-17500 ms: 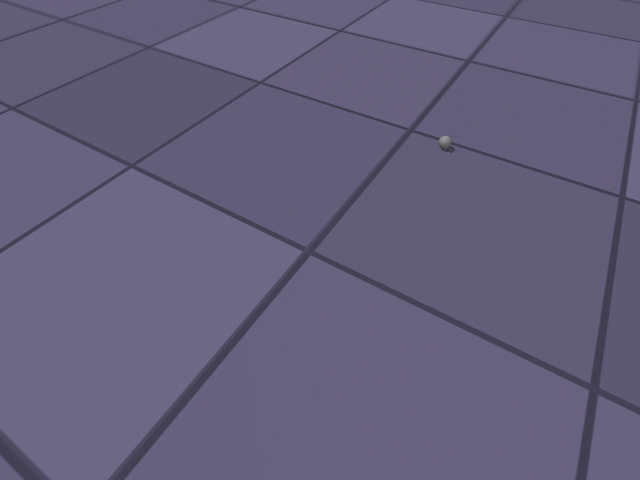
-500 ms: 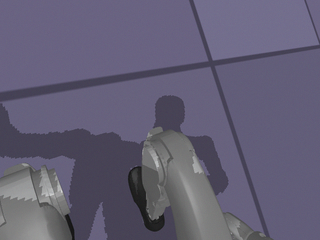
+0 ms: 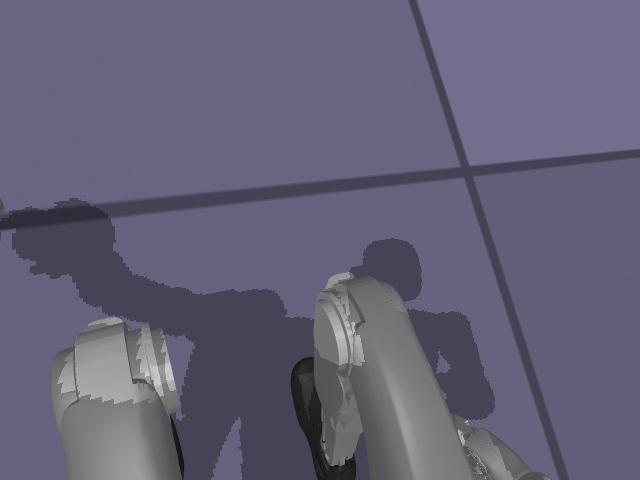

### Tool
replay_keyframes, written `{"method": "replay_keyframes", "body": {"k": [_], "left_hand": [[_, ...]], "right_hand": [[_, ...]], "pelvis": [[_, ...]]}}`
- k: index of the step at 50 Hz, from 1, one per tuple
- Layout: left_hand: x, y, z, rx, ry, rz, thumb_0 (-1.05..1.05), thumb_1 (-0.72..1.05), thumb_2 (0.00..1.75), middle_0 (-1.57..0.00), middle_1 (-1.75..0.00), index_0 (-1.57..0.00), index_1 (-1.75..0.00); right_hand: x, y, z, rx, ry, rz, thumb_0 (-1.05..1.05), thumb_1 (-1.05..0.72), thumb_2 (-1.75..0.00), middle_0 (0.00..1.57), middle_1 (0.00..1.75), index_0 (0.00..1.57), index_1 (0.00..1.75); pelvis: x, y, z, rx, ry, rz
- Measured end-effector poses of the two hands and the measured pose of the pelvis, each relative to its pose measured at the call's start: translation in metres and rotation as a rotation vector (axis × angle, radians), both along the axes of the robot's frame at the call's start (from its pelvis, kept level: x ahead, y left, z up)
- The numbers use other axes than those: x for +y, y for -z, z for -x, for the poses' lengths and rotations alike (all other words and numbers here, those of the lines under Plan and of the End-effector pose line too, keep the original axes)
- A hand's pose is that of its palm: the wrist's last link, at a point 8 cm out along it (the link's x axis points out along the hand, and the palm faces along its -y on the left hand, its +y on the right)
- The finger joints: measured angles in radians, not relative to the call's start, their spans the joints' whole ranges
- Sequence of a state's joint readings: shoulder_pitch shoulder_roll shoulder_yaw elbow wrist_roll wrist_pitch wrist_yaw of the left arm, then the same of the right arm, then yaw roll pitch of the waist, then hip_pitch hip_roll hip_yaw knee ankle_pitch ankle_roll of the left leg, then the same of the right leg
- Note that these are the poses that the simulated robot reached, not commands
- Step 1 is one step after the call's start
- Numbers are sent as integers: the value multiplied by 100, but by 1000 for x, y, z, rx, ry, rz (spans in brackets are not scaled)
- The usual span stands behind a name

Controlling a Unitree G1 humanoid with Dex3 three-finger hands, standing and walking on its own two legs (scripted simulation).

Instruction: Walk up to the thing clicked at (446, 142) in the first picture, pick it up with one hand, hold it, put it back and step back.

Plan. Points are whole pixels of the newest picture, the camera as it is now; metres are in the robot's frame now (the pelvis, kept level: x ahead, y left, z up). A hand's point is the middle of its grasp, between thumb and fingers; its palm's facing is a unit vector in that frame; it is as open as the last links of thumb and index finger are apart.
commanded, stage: settle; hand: left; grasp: from above
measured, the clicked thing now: out of the picture +0.43 +0.35 -0.21
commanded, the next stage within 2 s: lift in 0.36 s
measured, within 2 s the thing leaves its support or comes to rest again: neither
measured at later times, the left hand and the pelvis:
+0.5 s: hand out of the picture +0.40 +0.35 -0.13, palm faces -0.41 -0.09 -0.91, open 8.6 cm; pelvis -0.01 -0.01 +0.03, yaw +4 degrees
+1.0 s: hand out of the picture +0.36 +0.35 -0.01, palm faces -0.42 -0.11 -0.90, open 8.6 cm; pelvis -0.01 +0.00 +0.11, yaw +7 degrees
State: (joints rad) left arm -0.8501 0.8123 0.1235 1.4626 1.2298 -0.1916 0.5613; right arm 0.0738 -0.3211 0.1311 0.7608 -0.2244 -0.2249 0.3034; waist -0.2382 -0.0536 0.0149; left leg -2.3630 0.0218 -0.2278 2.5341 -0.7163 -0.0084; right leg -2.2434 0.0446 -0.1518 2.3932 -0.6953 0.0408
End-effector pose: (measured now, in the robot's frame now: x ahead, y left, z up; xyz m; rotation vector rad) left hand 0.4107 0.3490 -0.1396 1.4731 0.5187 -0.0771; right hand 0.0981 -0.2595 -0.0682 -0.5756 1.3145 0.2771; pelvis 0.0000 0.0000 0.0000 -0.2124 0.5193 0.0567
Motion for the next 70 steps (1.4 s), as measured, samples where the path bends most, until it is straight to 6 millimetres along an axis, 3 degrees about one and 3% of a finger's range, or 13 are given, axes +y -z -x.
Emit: {"method": "replay_keyframes", "body": {"k": [9,17,31,37,43,55,70], "left_hand": [[-3,-34,13,116,-7,-8,1,21,40,-76,-55,-77,-51],[-9,-48,10,90,44,27,1,21,41,-76,-56,-77,-52],[2,-87,12,78,11,-14,1,19,44,-77,-55,-78,-51],[0,-109,24,119,2,6,1,18,45,-78,-54,-78,-51],[-3,-144,36,100,30,14,0,17,48,-77,-55,-78,-53],[-5,-229,64,52,25,20,1,17,56,-71,-64,-72,-60],[-24,-364,99,34,6,46,0,16,61,-68,-70,-70,-67]], "right_hand": [[5,9,-8,-42,60,-66,0,-91,-90,20,30,20,30],[-3,6,6,-9,113,-16,0,-91,-90,20,30,20,30],[-10,-11,23,10,220,42,0,-92,-90,20,30,20,30],[-7,-22,19,4,251,28,0,-92,-91,20,30,20,30],[-6,-38,4,-41,265,23,0,-92,-91,20,30,21,30],[4,-97,-38,-183,276,3,0,-92,-91,20,30,21,30],[27,-214,-68,-307,314,-39,0,-91,-90,20,30,21,30]], "pelvis": [[-3,-14,7,22,-19,-36],[-7,-18,9,20,-30,-49],[-5,-38,11,61,-48,-58],[-5,-57,11,78,-58,-67],[-5,-77,11,79,-67,-75],[-3,-136,13,57,-85,-84],[2,-251,3,-60,-115,-124]]}}
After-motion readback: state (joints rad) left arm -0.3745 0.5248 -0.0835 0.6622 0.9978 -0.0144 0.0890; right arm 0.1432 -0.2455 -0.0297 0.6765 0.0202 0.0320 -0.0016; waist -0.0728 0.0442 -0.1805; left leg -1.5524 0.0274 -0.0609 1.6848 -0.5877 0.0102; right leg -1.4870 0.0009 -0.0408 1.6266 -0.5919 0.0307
